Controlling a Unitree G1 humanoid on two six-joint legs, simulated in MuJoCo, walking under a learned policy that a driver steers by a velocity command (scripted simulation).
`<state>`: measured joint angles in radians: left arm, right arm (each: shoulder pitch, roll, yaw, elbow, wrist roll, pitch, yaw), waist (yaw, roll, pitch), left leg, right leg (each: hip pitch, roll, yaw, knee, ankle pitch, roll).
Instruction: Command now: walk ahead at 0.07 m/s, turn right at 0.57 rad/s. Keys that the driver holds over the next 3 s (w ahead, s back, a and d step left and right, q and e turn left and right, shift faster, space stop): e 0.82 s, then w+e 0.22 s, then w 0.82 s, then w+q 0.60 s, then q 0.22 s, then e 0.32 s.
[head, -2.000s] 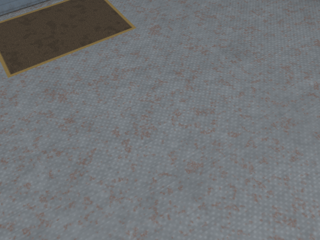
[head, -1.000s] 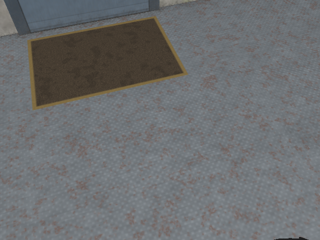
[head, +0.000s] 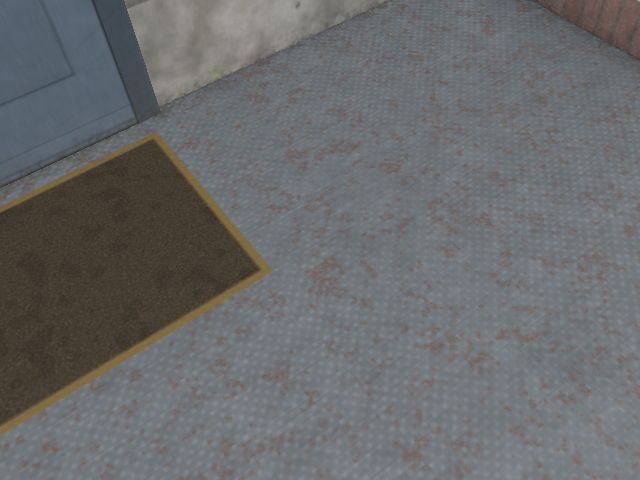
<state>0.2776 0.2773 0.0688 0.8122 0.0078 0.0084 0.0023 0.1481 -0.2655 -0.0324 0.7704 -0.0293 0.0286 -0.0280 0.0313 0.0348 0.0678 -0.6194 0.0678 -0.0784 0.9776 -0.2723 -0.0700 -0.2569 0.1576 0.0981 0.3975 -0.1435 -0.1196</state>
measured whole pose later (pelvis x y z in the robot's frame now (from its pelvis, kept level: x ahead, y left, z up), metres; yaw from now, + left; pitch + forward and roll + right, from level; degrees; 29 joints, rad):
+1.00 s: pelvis +0.02 +0.02 +0.01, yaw -36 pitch +0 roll +1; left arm 0.28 0.29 0.05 0.75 0.01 0.03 -0.02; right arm 0.23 -0.33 -0.07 0.75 -0.04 0.05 0.02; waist 0.01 0.04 0.02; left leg -0.47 0.03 -0.02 0.94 -0.31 -0.04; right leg -0.16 0.10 0.12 0.35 -0.19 -0.10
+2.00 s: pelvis +0.37 -0.27 +0.00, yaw -40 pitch -1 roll +0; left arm 0.29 0.25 0.03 0.93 0.02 -0.09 -0.01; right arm 0.28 -0.26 -0.04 0.89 -0.03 -0.03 0.03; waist -0.01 0.04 0.05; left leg -0.53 0.06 -0.04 1.08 -0.25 0.06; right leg -0.14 0.08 -0.11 0.31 -0.17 -0.11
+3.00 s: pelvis +0.74 -0.52 +0.00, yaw -19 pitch +0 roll +1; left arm 0.21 0.24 0.01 0.86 0.01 0.00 0.00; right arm 0.18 -0.26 -0.04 0.87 -0.03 0.03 -0.02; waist 0.00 0.02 0.09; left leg -0.35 -0.07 -0.05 0.98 -0.49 0.00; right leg -0.34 0.07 0.04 0.43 -0.07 -0.07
